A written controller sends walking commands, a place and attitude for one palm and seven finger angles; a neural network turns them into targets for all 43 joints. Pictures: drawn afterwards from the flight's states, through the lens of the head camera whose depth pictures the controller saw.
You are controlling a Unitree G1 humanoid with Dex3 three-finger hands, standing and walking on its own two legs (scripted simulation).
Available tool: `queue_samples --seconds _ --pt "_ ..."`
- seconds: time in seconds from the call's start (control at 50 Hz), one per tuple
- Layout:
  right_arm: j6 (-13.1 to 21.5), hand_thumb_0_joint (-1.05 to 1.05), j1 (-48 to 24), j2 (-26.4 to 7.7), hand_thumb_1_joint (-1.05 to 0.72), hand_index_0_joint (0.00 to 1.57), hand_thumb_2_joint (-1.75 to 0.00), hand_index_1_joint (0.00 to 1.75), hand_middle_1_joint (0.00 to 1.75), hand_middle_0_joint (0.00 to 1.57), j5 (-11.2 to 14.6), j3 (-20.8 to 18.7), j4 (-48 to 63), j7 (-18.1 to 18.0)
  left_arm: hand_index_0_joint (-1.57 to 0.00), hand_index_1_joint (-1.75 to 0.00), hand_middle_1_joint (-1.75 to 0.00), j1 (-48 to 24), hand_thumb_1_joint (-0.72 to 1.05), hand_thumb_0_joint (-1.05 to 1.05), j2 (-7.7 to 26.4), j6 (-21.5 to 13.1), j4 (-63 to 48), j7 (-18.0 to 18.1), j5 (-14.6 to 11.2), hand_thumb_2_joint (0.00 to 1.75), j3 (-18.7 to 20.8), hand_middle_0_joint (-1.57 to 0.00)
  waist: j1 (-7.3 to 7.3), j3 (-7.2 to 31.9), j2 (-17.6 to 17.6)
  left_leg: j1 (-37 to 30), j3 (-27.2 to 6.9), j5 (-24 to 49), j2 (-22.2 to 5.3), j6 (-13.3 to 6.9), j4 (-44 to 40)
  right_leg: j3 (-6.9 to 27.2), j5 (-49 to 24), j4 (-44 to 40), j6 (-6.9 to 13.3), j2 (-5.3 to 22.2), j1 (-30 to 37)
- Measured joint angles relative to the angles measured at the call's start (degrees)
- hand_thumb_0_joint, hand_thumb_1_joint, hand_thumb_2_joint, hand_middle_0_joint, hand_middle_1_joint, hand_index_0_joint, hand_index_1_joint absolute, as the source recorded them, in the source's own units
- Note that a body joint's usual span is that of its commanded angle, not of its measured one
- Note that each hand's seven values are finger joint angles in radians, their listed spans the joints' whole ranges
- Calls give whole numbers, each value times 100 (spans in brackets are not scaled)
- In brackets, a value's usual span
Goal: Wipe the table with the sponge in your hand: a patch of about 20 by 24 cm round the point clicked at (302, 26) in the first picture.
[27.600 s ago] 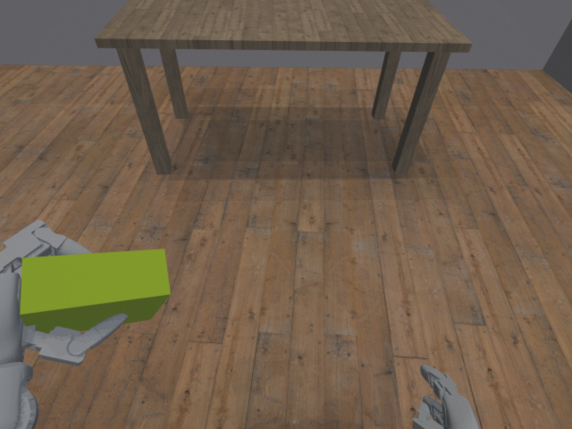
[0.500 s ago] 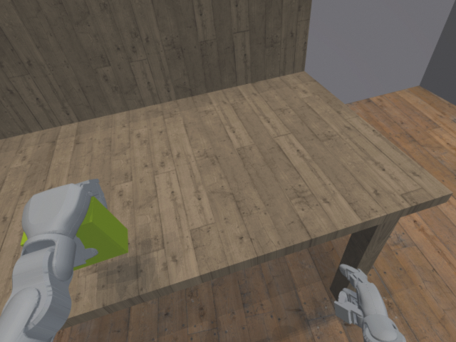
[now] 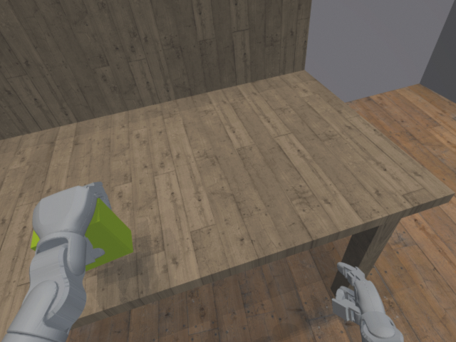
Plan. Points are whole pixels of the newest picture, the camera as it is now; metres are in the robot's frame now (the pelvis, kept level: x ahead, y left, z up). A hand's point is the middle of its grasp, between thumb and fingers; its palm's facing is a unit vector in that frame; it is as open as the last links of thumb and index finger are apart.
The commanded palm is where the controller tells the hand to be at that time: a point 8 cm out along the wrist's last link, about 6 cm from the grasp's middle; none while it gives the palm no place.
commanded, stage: move the sponge above the wiping area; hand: left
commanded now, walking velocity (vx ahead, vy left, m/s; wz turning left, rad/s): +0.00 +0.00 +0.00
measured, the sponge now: (93, 243) +0.24 +0.30 +0.05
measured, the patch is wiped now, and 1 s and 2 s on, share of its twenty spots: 0.00 0.00 0.00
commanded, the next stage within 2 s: none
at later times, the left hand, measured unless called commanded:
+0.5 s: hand (100, 229) +0.26 +0.28 +0.08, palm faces +0.01 -0.10 -0.99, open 9.4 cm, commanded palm +0.23 +0.28 +0.14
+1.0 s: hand (102, 239) +0.25 +0.27 +0.07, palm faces +0.00 -0.13 -0.99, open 9.4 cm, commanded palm +0.22 +0.27 +0.14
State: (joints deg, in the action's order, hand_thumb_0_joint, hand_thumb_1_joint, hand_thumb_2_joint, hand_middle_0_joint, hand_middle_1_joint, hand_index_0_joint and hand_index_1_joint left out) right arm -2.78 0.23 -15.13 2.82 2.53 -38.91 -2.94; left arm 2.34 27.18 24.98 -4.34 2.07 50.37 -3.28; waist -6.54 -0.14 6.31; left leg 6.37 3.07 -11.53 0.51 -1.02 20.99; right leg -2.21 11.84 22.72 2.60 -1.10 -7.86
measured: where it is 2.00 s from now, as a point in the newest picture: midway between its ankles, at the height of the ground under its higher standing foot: outside the picture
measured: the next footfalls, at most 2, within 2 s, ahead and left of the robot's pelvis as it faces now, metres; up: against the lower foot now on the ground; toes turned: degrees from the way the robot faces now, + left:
none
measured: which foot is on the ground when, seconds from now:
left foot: down 0.00-1.00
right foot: down 0.00-1.00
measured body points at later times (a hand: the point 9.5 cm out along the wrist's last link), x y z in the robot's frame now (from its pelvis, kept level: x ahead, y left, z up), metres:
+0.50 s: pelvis +0.00 +0.00 +0.00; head +0.00 -0.04 +0.45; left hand +0.26 +0.28 +0.13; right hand +0.25 -0.20 -0.09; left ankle +0.00 +0.11 -0.74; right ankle +0.01 -0.09 -0.74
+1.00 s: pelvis +0.01 +0.00 +0.00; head +0.00 -0.05 +0.45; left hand +0.24 +0.28 +0.12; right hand +0.26 -0.21 -0.09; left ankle +0.00 +0.11 -0.74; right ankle +0.01 -0.09 -0.74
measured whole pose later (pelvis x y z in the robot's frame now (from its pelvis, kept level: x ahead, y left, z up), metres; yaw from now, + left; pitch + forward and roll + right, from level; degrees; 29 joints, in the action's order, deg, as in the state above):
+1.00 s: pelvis +0.01 +0.00 +0.00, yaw +1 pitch -2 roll +0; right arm -3.6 1.2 -16.3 3.0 1.3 -38.0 -2.5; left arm 5.5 24.4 25.8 -4.5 2.2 51.3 -7.2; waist -6.6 0.9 6.3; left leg 7.2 2.4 -13.0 0.7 -1.2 22.2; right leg -2.5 13.3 23.6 2.5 -1.0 -8.4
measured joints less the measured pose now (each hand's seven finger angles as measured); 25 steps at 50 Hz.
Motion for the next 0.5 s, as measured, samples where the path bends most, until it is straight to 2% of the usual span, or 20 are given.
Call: queue_samples --seconds 0.06,0.1,0.18,0.24,0.3,0.4,0.5 --pt "-52 2 -17 -50 -90 20 -90 30 30 20 20 1 47 18 -80 -138 -139 88 -43 1 -31 190 -11 -143 -27 104 -41 -80 26 -5 21 26 2 -7 15 -15 12 4 17 30 -12 15 -33" --pt "-63 2 4 -86 -90 20 -90 30 30 20 16 -12 83 11 -80 -139 -139 159 -43 1 -61 183 -25 -237 -24 104 -122 -80 30 -10 23 48 -16 -17 27 -25 34 -13 33 47 -21 28 -45" --pt "-13 2 57 -105 -90 20 -90 30 30 20 -21 -38 96 -40 -80 -138 -138 243 -43 1 -97 -89 -62 -289 38 104 -280 -80 -24 -42 -25 75 -36 -47 27 -32 86 -31 53 68 -22 29 -51" --pt "32 2 86 -63 -90 20 -90 30 30 20 -50 -51 49 -76 -80 -138 -138 200 -43 1 -86 -359 -14 -172 125 104 -322 -81 -75 -58 -87 72 -40 -62 12 -23 102 -33 52 54 -10 13 -37" --pt "68 2 109 -9 -90 20 -90 30 30 20 -53 -66 9 -75 -80 -138 -138 96 -43 1 -79 -471 72 21 205 104 -298 -81 -86 -40 -117 71 -41 -72 -3 -11 104 -32 41 25 0 -4 -22" --pt "36 2 77 19 -90 20 -90 30 30 20 -4 -53 -36 -33 -80 -138 -138 -116 -43 1 -134 -196 263 183 178 104 -242 -81 -28 10 -66 70 -35 -50 7 -12 53 -22 24 -10 -9 3 -30" --pt "-48 2 28 -14 -90 20 -90 30 30 20 46 -18 -15 -13 -80 -138 -139 -273 -43 1 -243 144 488 36 126 104 -360 -80 45 36 -12 117 -46 -20 39 -29 17 -31 33 10 -28 35 -96"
